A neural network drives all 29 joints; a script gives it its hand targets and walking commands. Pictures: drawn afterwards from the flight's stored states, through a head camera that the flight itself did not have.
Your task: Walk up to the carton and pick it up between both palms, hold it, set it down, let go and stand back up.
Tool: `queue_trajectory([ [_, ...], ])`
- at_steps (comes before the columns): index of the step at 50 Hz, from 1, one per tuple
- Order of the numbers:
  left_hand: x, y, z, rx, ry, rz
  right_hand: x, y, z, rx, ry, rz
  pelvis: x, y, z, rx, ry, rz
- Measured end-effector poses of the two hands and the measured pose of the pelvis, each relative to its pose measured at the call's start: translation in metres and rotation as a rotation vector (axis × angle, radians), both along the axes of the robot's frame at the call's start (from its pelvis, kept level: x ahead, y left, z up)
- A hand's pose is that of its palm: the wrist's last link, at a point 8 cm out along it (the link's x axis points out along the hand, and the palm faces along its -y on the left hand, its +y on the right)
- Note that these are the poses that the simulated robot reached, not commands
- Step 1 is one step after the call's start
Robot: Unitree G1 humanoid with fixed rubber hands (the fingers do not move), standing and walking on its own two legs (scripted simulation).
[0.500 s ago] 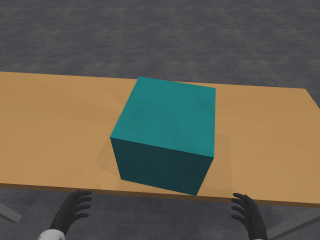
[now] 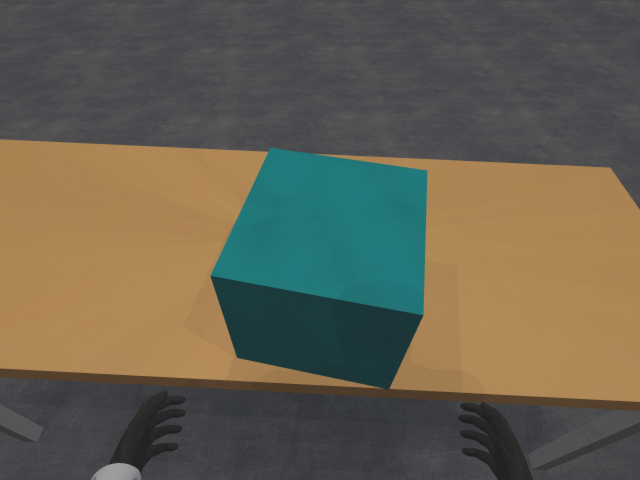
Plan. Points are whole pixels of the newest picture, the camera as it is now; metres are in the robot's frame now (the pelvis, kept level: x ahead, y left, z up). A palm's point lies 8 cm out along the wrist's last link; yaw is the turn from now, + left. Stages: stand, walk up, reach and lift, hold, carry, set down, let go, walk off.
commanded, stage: set down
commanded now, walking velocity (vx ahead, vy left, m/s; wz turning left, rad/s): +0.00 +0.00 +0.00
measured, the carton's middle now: (329, 267) +0.42 +0.01 -0.01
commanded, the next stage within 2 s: let go in 0.26 s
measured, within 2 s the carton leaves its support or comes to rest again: neither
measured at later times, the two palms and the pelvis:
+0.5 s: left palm (152, 465) +0.15 +0.23 -0.08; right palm (523, 476) +0.15 -0.23 -0.07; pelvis -0.01 -0.01 +0.00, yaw +1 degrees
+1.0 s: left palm out of the picture +0.11 +0.30 -0.08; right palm out of the picture +0.11 -0.31 -0.09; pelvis -0.01 -0.01 -0.01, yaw +1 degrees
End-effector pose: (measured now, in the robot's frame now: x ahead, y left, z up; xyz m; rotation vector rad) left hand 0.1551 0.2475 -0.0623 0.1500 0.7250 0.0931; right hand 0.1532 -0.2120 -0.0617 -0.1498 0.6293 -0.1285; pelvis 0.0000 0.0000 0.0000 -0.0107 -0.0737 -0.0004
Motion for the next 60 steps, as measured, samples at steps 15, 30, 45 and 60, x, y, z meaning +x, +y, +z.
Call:
queue_trajectory([
  [15, -0.001, -0.018, -0.012, -0.005, 0.063, 0.016, 0.003, -0.01, -0.01, -0.021, 0.033, 0.038, -0.001, -0.008, -0.001, 0.004, -0.004, 0.009],
  [30, -0.004, -0.025, -0.014, 0.014, 0.078, 0.025, -0.002, -0.024, -0.014, -0.035, 0.063, 0.049, -0.007, -0.011, -0.002, 0.009, -0.004, 0.008],
  [45, -0.025, 0.028, -0.017, 0.171, 0.104, 0.035, -0.03, -0.078, -0.026, -0.184, 0.273, 0.025, -0.011, -0.009, -0.006, 0.012, 0.04, 0.013],
  [60, -0.06, 0.059, -0.027, 0.219, 0.232, 0.035, -0.065, -0.09, -0.039, -0.2, 0.422, 0.015, -0.016, 0.0, -0.005, 0.011, 0.041, 0.017],
])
